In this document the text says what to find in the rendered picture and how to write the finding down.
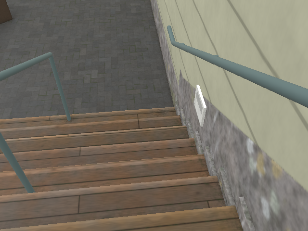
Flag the stairs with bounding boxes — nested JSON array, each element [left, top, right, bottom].
[[0, 107, 244, 231]]

